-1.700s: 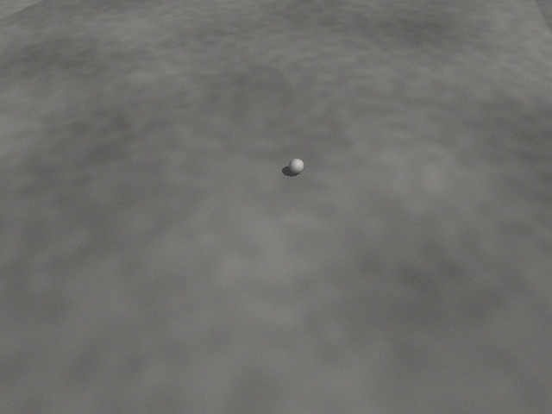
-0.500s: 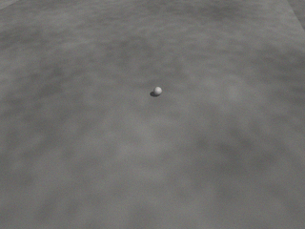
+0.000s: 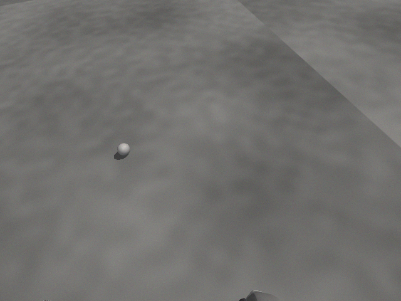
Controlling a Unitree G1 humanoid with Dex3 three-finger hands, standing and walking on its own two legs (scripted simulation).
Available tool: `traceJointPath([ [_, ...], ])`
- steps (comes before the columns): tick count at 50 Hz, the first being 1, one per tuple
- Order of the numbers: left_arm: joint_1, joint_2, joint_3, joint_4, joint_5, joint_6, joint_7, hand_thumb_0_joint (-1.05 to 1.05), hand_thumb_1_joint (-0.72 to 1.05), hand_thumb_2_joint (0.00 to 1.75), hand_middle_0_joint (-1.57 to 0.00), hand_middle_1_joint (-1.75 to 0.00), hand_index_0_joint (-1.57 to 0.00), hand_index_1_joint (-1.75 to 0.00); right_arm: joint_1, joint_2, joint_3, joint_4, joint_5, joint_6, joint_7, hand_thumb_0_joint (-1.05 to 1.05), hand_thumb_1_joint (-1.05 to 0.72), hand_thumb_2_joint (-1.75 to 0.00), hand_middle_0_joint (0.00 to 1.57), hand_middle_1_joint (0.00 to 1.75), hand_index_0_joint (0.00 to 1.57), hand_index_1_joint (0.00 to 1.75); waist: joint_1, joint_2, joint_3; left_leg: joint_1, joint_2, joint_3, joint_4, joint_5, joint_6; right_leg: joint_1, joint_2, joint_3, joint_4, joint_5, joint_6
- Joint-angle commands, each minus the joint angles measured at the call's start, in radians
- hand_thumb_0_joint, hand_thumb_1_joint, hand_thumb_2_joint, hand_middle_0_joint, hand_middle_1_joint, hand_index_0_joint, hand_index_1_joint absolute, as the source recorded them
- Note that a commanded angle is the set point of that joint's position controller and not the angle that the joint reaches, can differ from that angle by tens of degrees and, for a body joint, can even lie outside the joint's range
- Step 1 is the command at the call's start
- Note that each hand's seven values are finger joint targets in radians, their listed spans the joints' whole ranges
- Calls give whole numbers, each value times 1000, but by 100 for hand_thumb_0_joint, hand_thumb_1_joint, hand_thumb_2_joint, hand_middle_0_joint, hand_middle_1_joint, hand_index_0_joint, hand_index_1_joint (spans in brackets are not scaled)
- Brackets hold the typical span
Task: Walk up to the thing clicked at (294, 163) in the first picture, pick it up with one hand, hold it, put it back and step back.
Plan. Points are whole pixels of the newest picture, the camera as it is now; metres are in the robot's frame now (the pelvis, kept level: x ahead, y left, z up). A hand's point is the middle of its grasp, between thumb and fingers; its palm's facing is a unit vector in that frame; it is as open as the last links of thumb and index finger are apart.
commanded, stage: walk up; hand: left
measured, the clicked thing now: (123, 149) +1.17 +0.47 -0.71
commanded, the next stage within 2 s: none
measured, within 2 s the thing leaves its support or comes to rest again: neither
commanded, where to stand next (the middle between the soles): +0.80 +0.71 m, yaw -64 degrees
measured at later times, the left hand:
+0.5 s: hand (30, 219) +0.42 +0.48 -0.14, palm faces -0.32 -0.75 -0.58, open 7.4 cm
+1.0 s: hand (16, 166) +0.60 +0.57 -0.12, palm faces -0.46 -0.63 -0.62, open 7.4 cm
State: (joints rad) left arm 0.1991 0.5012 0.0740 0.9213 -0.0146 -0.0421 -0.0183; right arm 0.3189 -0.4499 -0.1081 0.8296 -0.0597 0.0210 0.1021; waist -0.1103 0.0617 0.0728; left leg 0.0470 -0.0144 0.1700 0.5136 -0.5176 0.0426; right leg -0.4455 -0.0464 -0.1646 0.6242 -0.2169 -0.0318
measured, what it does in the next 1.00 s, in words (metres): walks ahead, turning right: left foot, then right foot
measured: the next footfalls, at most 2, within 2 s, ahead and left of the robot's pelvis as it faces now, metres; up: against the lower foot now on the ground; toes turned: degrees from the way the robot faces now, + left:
left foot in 0.38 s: +0.35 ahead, +0.29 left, +0.00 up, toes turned -12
right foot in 0.72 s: +0.35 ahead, +0.12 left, +0.00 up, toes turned -33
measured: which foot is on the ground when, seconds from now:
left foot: down 0.00-0.02, up 0.04-0.36, down 0.38-0.72, up 0.74-1.00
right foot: down 0.00-0.38, up 0.40-0.70, down 0.72-1.00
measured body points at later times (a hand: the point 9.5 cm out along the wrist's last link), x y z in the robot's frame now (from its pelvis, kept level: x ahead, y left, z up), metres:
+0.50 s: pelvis +0.21 +0.20 -0.02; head +0.23 +0.19 +0.43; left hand +0.43 +0.52 -0.10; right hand +0.15 -0.14 -0.11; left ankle +0.31 +0.30 -0.72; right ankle +0.16 +0.05 -0.65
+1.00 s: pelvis +0.39 +0.33 -0.02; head +0.39 +0.27 +0.42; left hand +0.62 +0.60 -0.08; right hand +0.32 -0.02 -0.13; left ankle +0.53 +0.46 -0.68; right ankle +0.31 +0.14 -0.72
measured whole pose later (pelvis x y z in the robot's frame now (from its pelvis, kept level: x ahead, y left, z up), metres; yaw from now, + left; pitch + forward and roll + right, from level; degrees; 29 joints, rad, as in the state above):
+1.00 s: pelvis +0.39 +0.33 -0.02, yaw -33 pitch +0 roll -2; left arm 0.38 0.44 0.05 0.82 0.04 -0.08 0.10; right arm 0.18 -0.49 -0.11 0.68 -0.07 0.10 0.11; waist -0.01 0.15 0.07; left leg -0.62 0.15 -0.11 1.13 -0.42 -0.01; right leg -0.44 -0.07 0.05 0.82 -0.38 0.02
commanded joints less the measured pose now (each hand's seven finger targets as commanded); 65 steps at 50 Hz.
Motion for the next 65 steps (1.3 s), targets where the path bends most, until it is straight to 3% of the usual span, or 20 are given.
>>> traceJointPath([
  [1,444,299,121,-7,17,-17,70,0,90,90,-20,-30,-20,-30,-111,-107,-6,-225,11,-38,-24,0,-90,-90,20,30,20,30,264,-335,-238,-874,-29,-147,851,-118,-93,887,-340,646,-160,-197,-199],
  [2,303,312,103,-69,7,-20,88,0,90,90,-20,-30,-20,-30,-96,-207,-28,-226,22,-23,-21,0,-90,-90,20,30,20,30,208,-152,-261,-900,44,-381,953,-51,-88,741,-459,979,-311,-443,-308],
  [8,-6,259,69,-162,9,-74,97,0,90,90,-20,-30,-20,-30,-36,-216,-38,-173,-4,4,25,0,-90,-90,20,30,20,30,25,-105,26,-599,159,-302,591,178,-42,30,-197,442,-363,-295,-148],
  [14,-30,321,92,-160,32,-83,99,0,90,90,-20,-30,-20,-30,-29,-213,-62,-191,-5,24,60,0,-90,-90,20,30,20,30,6,-220,-26,-400,149,-181,398,310,-50,-169,-122,332,-291,-362,-116],
  [18,-123,245,71,-172,58,-47,112,0,90,90,-20,-30,-20,-30,237,-234,-101,-116,-6,15,26,0,-90,-90,20,30,20,30,-162,-24,-67,-33,59,-124,212,130,-45,-407,-17,218,163,-402,-51],
  [19,-87,133,40,-171,56,-37,115,0,90,90,-20,-30,-20,-30,290,-295,-117,-108,-20,4,6,0,-90,-90,20,30,20,30,-188,316,-19,-117,216,-410,-71,-204,-32,-483,110,112,565,-422,-39],
  [21,66,152,25,-146,29,-34,126,0,90,90,-20,-30,-20,-30,-22,-393,-118,-193,23,-16,-20,0,-90,-90,20,30,20,30,11,313,-9,-313,428,-932,-443,-469,90,-458,39,205,832,-296,-59],
  [25,161,247,72,-20,-2,-28,95,0,90,90,-20,-30,-20,-30,-97,-240,-64,-199,-3,-20,-30,0,-90,-90,20,30,20,30,57,185,-57,-315,267,-437,-154,-125,130,-287,-63,132,573,-170,-7],
  [30,117,152,45,-48,6,-21,95,0,90,90,-20,-30,-20,-30,-20,-202,-59,-187,-32,-15,-37,0,-90,-90,20,30,20,30,13,152,-105,-216,318,-314,-100,345,185,-151,-35,100,280,-206,5],
  [34,312,150,65,-7,11,-27,116,0,90,90,-20,-30,-20,-30,-157,-192,-46,-249,-15,12,-28,0,-90,-90,20,30,20,30,146,-8,-152,-449,250,-119,149,518,87,294,13,47,-38,56,-24],
  [35,395,220,95,-4,18,-31,130,0,90,90,-20,-30,-20,-30,-147,-151,-33,-265,-5,8,-28,0,-90,-90,20,30,20,30,202,-133,-196,-601,176,-35,382,521,3,509,-20,138,-115,65,-51],
  [36,427,296,119,-25,25,-30,144,0,90,90,-20,-30,-20,-30,-100,-100,-14,-277,-7,9,-32,0,-90,-90,20,30,20,30,208,-298,-163,-921,66,-69,577,-30,-76,654,-234,532,-183,-19,-155],
  [38,257,335,115,-120,-2,-28,158,0,90,90,-20,-30,-20,-30,-68,-245,-63,-262,-15,40,-51,0,-90,-90,20,30,20,30,131,-80,-126,-939,122,-334,865,-69,-134,430,-478,901,-261,-201,-346],
  [42,162,273,84,-150,18,-45,156,0,90,90,-20,-30,-20,-30,-42,-223,-56,-210,-8,55,-35,0,-90,-90,20,30,20,30,57,-100,-47,-756,148,-303,765,125,-73,109,-235,514,-207,-181,-183],
  [51,189,366,125,-178,59,-58,151,0,90,90,-20,-30,-20,-30,-138,-218,-74,-255,-6,47,-3,0,-90,-90,20,30,20,30,85,-232,-70,-613,120,-205,482,-6,-33,-24,-192,499,-41,-93,-203],
  [54,114,252,78,-194,46,-46,158,0,90,90,-20,-30,-20,-30,102,-239,-107,-189,-30,25,-18,0,-90,-90,20,30,20,30,-80,-49,-172,-209,47,-175,150,67,-32,-234,-65,293,386,67,-78],
  [55,98,129,42,-220,33,-46,166,0,90,90,-20,-30,-20,-30,88,-376,-132,-210,-32,14,-28,0,-90,-90,20,30,20,30,-89,407,-124,-165,328,-656,-107,121,19,-534,175,115,647,-405,-10],
  [56,93,178,43,-193,26,-48,192,0,90,90,-20,-30,-20,-30,-11,-423,-138,-219,-9,6,-40,0,-90,-90,20,30,20,30,-32,410,-110,-233,412,-862,-173,98,156,-510,76,253,728,-417,-43],
  [58,105,223,51,-121,11,-47,176,0,90,90,-20,-30,-20,-30,-54,-273,-101,-249,-10,14,-53,0,-90,-90,20,30,20,30,-14,97,-54,-270,309,-551,-30,330,82,-456,44,242,711,-286,-11],
  [65,250,166,53,-105,-3,-28,148,0,90,90,-20,-30,-20,-30,-112,-191,-66,-294,-24,21,-60,0,-90,-90,20,30,20,30,48,193,-70,-322,269,-311,37,656,123,-138,-2,98,405,-200,-13],
])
